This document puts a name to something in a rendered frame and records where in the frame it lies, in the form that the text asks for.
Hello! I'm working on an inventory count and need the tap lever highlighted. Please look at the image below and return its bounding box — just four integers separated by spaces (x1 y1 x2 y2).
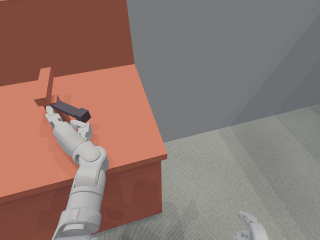
51 100 91 123

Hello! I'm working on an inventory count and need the robot right hand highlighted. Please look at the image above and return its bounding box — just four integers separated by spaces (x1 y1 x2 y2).
233 211 270 240

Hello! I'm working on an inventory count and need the robot left hand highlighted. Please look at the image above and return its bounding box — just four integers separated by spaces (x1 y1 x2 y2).
45 105 92 157

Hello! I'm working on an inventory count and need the counter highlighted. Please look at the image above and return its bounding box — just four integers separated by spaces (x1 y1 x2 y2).
0 0 168 240

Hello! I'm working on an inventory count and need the left robot forearm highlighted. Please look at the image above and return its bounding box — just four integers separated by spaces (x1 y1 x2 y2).
52 141 109 240

